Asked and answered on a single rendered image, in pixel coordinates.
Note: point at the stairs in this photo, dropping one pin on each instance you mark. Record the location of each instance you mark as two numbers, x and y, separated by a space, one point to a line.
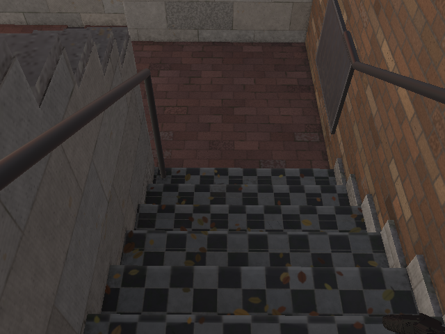
251 251

